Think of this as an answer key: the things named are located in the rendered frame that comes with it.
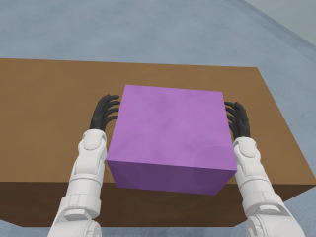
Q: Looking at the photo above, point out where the pedestal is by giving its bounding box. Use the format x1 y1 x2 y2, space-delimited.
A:
0 57 316 227

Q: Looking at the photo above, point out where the left robot hand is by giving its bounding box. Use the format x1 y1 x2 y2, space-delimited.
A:
89 94 120 132

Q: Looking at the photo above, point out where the robot right upper arm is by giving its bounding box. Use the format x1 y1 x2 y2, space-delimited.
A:
246 214 304 237

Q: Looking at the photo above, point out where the carton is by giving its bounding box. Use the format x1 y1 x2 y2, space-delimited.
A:
106 84 238 196

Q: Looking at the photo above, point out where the right robot hand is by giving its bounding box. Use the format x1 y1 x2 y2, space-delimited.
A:
224 101 251 140

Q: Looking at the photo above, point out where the right robot forearm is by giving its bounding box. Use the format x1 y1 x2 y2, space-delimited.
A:
232 136 305 237

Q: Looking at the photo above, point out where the left robot forearm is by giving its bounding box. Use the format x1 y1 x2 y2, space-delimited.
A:
47 129 108 237

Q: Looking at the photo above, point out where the robot left upper arm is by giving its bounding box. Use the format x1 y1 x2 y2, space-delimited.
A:
48 219 102 237

